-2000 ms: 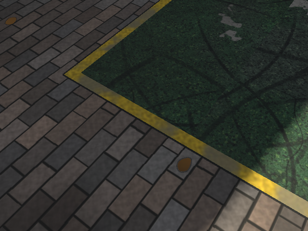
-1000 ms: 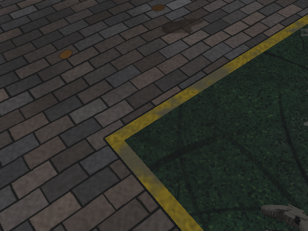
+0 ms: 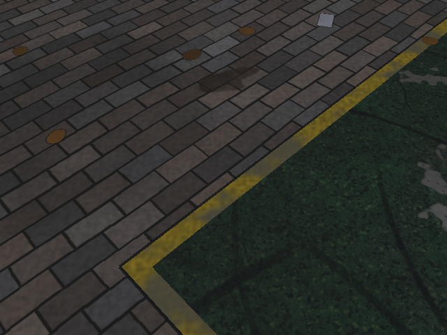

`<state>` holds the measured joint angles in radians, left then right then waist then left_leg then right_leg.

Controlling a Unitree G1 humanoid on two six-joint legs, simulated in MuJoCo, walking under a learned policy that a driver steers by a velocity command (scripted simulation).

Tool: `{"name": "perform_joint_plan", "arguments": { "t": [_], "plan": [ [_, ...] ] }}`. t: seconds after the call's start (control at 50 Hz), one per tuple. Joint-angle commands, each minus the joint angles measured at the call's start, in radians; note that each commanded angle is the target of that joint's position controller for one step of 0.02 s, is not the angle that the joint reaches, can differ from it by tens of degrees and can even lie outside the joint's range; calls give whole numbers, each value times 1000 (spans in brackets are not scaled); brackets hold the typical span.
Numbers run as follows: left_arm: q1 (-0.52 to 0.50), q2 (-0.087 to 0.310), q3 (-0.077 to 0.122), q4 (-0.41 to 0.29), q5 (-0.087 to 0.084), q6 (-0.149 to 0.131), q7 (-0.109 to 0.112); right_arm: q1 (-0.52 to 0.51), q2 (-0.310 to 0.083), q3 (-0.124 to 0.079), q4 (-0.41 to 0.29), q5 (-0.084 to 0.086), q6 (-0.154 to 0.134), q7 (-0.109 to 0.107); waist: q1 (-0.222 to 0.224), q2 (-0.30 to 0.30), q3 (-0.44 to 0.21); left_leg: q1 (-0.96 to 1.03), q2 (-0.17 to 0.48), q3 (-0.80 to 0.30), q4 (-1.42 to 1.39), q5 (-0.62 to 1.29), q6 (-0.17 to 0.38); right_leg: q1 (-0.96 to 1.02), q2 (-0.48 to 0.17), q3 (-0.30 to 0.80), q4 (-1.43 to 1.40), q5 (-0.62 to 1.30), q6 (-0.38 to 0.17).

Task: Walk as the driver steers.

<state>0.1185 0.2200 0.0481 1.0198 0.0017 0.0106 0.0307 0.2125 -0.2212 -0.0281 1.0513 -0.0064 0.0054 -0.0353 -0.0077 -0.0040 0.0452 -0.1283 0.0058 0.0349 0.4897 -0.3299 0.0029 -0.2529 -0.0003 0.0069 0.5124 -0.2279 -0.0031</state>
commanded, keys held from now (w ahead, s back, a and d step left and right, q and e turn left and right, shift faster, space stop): no key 0.28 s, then w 0.72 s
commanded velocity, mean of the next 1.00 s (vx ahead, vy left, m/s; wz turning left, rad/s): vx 0.25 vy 0.00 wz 0.00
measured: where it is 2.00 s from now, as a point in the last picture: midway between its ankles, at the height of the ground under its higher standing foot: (235, 230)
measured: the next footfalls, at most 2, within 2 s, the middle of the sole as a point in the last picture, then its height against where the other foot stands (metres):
left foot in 1.06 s outside the picture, level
right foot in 1.60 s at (276, 252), level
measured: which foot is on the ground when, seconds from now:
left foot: down 0.00-0.58, up 0.60-1.00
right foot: down 0.00-1.00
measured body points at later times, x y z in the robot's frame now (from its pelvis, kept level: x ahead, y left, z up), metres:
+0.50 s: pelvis +0.02 -0.01 +0.00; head +0.02 -0.02 +0.45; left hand +0.08 +0.25 -0.14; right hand -0.02 -0.27 -0.16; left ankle -0.04 +0.12 -0.74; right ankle +0.02 -0.12 -0.71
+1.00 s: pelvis +0.24 -0.03 -0.01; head +0.27 -0.03 +0.44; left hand +0.13 +0.21 -0.15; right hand +0.47 -0.24 -0.11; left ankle +0.43 +0.10 -0.71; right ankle +0.05 -0.13 -0.74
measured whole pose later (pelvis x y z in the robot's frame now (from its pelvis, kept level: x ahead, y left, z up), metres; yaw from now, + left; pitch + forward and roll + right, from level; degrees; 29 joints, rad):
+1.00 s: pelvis +0.24 -0.03 -0.01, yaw +0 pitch +2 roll -1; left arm 0.47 0.20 0.03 1.11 -0.01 -0.08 0.02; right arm -0.06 -0.22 -0.04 0.88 0.03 -0.09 0.04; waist 0.09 0.02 0.03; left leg -0.62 0.05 0.04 0.56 0.00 0.06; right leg 0.18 0.02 -0.06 0.16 -0.37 -0.01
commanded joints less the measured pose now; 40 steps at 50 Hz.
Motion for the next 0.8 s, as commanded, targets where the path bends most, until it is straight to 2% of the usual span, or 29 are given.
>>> {"name": "perform_joint_plan", "arguments": {
  "t": [0.02, 0.28, 0.3, 0.32, 0.34, 0.36, 0.38, 0.4, 0.42, 0.44, 0.48, 0.5, 0.54, 0.56, 0.58, 0.6, 0.62, 0.64, 0.66, 0.68, 0.7, 0.74, 0.8],
  "plan": [
    [-12, 105, 18, -21, 0, -6, 5, 37, -97, -14, -10, -1, -10, -4, 2, -1, -27, -97, 34, -32, -103, 136, 14, 89, -39, 38, -66, 200, -35],
    [16, 91, 10, 43, -1, -2, 10, 91, -65, -1, 37, -1, -19, -6, 7, 4, 0, -123, 31, -29, -130, 72, 16, 74, -31, 34, -90, 123, -29],
    [34, 82, 8, 56, -1, -1, 10, 116, -60, 0, 50, 0, -18, -7, 6, 11, -21, -116, 26, -26, -141, -31, 22, 79, -16, 19, -87, 12, -29],
    [40, 89, 11, 60, -6, 0, 12, 125, -78, -7, 52, 7, -15, -10, 3, 27, -2, -130, 27, -37, -149, -169, 40, 47, 9, -5, -59, -144, -32],
    [41, 96, 15, 59, -10, -2, 13, 122, -105, -16, 43, 13, -14, -13, -2, 54, 28, -145, 49, -76, -167, -317, 70, -15, 31, -28, -20, -291, -37],
    [18, 96, 15, 47, -10, -11, 11, 140, -121, -22, 36, 18, -17, -15, -17, 76, 64, -152, 96, -143, -208, -435, 104, -89, 37, -38, 27, -350, -42],
    [-13, 78, 12, 30, -12, -26, 5, 175, -149, -33, 39, 24, -25, -15, -34, 129, 88, -127, 180, -259, -272, -513, 150, -159, 43, -64, 120, -300, -39],
    [-26, 61, 9, 19, -16, -42, -4, 175, -184, -47, 37, 29, -36, -14, -35, 185, 113, -114, 286, -388, -334, -531, 205, -210, 20, -72, 243, -202, -40],
    [-38, 66, 11, 11, -21, -55, -13, 173, -180, -51, 33, 27, -46, -13, -37, 175, 137, -104, 343, -451, -361, -493, 237, -270, -23, -42, 321, -195, -50],
    [-42, 65, 13, 4, -28, -65, -20, 168, -167, -50, 27, 23, -57, -9, -32, 164, 150, -77, 359, -463, -360, -434, 243, -322, -50, -18, 366, -240, -60],
    [-34, 66, 13, -3, -40, -83, -30, 136, -147, -48, 9, 33, -69, 1, -12, 137, 145, -34, 313, -371, -323, -293, 198, -306, -74, -15, 243, -260, -75],
    [-9, 63, 16, 7, -40, -91, -33, 113, -151, -49, 2, 39, -68, 5, 10, 126, 124, -68, 263, -288, -293, -233, 169, -196, -51, -55, 129, -210, -76],
    [154, 65, 31, 81, -33, -91, -34, 104, -158, -50, -6, 40, -60, 13, 69, 106, 55, -215, 174, -171, -178, -131, 142, 132, 40, -140, 6, -30, -51],
    [261, 84, 43, 110, -31, -86, -34, 82, -147, -45, -16, 37, -65, 14, 116, 61, 18, -282, 133, -115, -44, 2, 117, 261, 22, -88, -21, -27, -59],
    [401, 164, 63, 130, -26, -87, -26, 50, -83, -27, -43, 20, -72, 19, 161, -181, -39, -420, 36, 10, 336, 13, 48, 390, -188, 227, -156, -89, -130],
    [493, 232, 64, 140, -16, -101, -41, 50, -25, -16, -83, 34, -90, 15, 160, -357, -102, -620, -69, -25, 610, -234, 28, 480, -384, 683, -341, -233, -281],
    [398, 173, 39, 123, -8, -120, -43, 21, -75, -28, -93, 58, -105, 18, 108, -192, -27, -709, 9, -123, 774, -208, 53, 411, -417, 701, -344, -330, -294],
    [306, 124, 23, 90, -10, -131, -46, -3, -89, -30, -100, 66, -115, 28, 78, -119, 31, -750, 57, -133, 802, -92, 81, 354, -377, 576, -341, -322, -255],
    [243, 108, 11, 66, -8, -134, -52, 1, -92, -35, -91, 58, -120, 30, 51, -72, 47, -731, 93, -113, 772, 7, 91, 305, -328, 453, -351, -233, -218],
    [211, 101, 5, 51, -7, -133, -56, -4, -105, -44, -89, 44, -120, 28, 34, -58, 59, -700, 118, -106, 704, 77, 90, 265, -292, 357, -360, -107, -191],
    [219, 76, -5, 52, -3, -128, -55, -3, -112, -51, -86, 37, -116, 32, 26, -67, 52, -649, 130, -92, 655, 118, 84, 240, -251, 267, -366, 3, -166],
    [283, 79, -9, 66, 2, -120, -43, -18, -84, -51, -88, 32, -102, 40, 29, -75, 40, -623, 125, -54, 587, 164, 58, 238, -220, 176, -372, 179, -166],
    [313, 116, -7, 62, 5, -112, -23, -149, -53, -40, -142, 26, -93, 42, 44, -49, 65, -650, 115, -33, 404, 248, 23, 223, -215, 116, -393, 282, -179]
  ]
}}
